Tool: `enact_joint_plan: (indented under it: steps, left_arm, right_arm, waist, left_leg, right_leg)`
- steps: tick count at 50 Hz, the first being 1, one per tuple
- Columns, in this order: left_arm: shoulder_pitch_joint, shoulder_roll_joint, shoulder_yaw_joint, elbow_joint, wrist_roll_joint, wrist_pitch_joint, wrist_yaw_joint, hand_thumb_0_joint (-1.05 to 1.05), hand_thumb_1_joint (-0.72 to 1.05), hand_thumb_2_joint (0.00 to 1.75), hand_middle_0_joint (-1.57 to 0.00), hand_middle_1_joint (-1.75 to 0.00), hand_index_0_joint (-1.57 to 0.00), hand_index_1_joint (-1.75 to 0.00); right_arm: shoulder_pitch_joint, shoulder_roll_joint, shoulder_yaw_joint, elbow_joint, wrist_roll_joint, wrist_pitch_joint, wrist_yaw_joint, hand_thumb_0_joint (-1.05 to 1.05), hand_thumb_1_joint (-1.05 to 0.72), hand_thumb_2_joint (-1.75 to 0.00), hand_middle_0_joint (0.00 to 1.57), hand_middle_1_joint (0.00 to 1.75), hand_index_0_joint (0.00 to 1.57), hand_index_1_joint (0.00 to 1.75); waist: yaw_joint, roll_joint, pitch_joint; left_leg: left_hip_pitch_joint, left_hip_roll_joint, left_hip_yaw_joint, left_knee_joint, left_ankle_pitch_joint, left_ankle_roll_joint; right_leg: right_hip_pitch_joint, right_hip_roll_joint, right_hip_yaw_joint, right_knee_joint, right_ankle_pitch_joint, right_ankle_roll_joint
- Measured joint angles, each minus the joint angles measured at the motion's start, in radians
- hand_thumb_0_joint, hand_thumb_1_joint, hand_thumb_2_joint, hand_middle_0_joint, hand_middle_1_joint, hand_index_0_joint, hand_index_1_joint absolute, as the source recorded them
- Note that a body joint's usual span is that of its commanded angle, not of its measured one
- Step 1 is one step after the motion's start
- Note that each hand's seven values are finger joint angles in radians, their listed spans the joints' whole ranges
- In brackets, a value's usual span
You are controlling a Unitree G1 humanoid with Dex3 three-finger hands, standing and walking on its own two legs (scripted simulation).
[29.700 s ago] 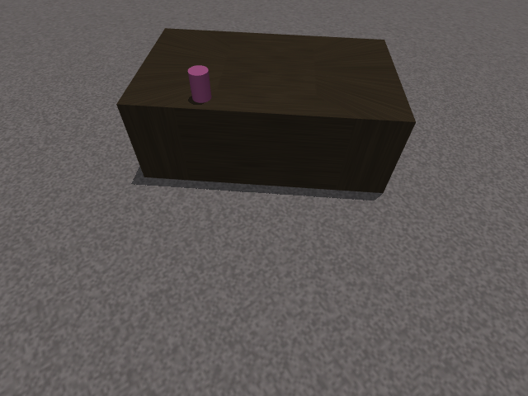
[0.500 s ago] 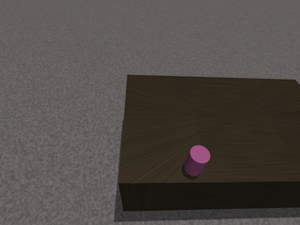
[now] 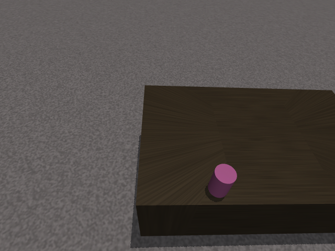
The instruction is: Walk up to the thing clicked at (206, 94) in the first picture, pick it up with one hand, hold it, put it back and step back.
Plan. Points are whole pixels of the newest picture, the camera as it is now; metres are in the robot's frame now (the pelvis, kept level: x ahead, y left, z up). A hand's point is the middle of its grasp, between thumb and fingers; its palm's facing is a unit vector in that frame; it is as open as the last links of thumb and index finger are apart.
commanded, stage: home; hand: right
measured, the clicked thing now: (221, 181) +0.42 -0.22 -0.27
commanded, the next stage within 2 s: stand in 0.66 s
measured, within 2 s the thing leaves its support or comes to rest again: neither
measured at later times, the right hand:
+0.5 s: hand out of the picture +0.07 -0.25 -0.15, palm faces -0.04 +0.92 -0.38, open 17.2 cm
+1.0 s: hand out of the picture +0.09 -0.24 -0.15, palm faces -0.04 +0.92 -0.38, open 14.3 cm
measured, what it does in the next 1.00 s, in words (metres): stands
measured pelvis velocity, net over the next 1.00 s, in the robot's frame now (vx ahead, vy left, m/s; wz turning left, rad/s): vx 0.01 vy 0.01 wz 0.02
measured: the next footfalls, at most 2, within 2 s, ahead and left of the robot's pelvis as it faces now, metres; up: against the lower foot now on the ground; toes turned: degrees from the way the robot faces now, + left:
none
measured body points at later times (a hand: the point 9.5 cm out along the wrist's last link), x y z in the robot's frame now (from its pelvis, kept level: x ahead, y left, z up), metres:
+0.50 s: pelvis +0.01 +0.01 +0.00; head +0.01 +0.03 +0.45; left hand +0.07 +0.30 -0.15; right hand +0.08 -0.29 -0.12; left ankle +0.01 +0.12 -0.75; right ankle -0.02 -0.13 -0.75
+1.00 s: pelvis +0.01 +0.01 +0.00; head +0.02 +0.02 +0.45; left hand +0.08 +0.31 -0.14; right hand +0.09 -0.29 -0.12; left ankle +0.01 +0.12 -0.75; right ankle -0.02 -0.13 -0.75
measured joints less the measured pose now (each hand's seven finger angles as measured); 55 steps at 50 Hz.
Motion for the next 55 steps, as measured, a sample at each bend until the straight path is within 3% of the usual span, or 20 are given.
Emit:
enact_joint_plan:
  steps: [41, 47, 55]
  left_arm:
    - [-0.025, -0.002, 0.002, 0.019, -0.006, -0.006, -0.004, 0.01, 0.90, 0.90, -0.21, -0.30, -0.21, -0.30]
    - [-0.024, -0.003, 0.001, 0.014, -0.007, -0.009, -0.004, 0.01, 0.90, 0.90, -0.21, -0.30, -0.21, -0.30]
    - [-0.026, -0.004, 0.000, 0.008, -0.008, -0.010, -0.005, 0.01, 0.90, 0.90, -0.21, -0.30, -0.21, -0.30]
  right_arm:
    - [-0.024, -0.006, -0.014, 0.027, 0.005, -0.001, 0.012, -0.01, 0.48, -0.09, 0.07, 0.07, 0.07, 0.06]
    - [-0.029, -0.009, -0.016, 0.025, 0.006, -0.002, 0.012, -0.01, 0.30, -0.27, 0.14, 0.18, 0.14, 0.18]
    - [-0.033, -0.010, -0.016, 0.024, 0.006, -0.002, 0.014, 0.00, -0.20, -0.69, 0.19, 0.27, 0.19, 0.27]
  waist:
    - [-0.005, 0.005, 0.004]
    - [-0.006, 0.007, 0.008]
    - [-0.006, 0.008, 0.006]
  left_leg:
    - [0.013, -0.028, -0.005, -0.036, 0.004, 0.017]
    - [0.014, -0.028, -0.007, -0.034, 0.001, 0.018]
    - [0.018, -0.028, -0.009, -0.035, 0.002, 0.018]
  right_leg:
    - [0.020, -0.027, -0.008, -0.038, 0.001, 0.018]
    - [0.024, -0.027, -0.010, -0.043, 0.001, 0.019]
    - [0.031, -0.027, -0.011, -0.048, 0.003, 0.019]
